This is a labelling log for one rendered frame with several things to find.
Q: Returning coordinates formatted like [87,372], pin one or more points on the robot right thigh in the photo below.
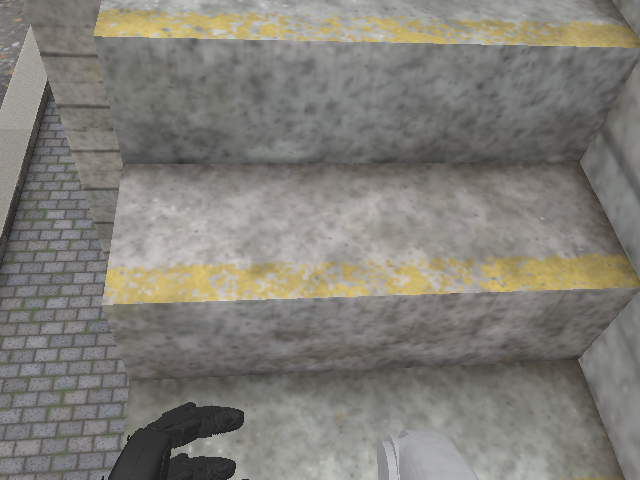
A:
[421,454]

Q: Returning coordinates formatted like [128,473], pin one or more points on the left robot hand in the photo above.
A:
[146,456]

